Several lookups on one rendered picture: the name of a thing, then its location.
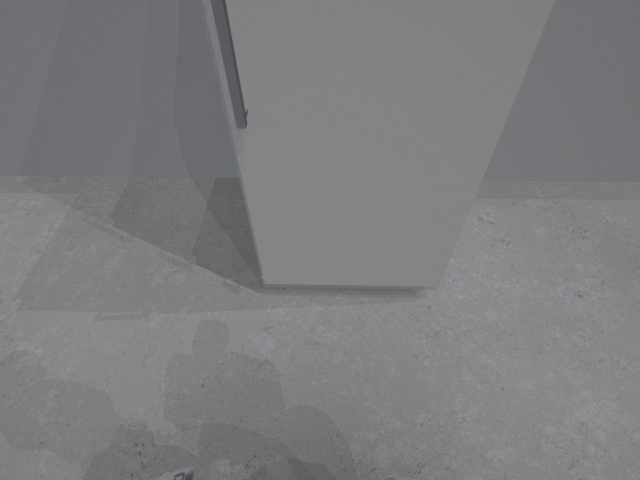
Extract handle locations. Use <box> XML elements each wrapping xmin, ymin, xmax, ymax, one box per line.
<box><xmin>211</xmin><ymin>0</ymin><xmax>248</xmax><ymax>129</ymax></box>

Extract fridge door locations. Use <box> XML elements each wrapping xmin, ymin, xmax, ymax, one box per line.
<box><xmin>203</xmin><ymin>0</ymin><xmax>555</xmax><ymax>287</ymax></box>

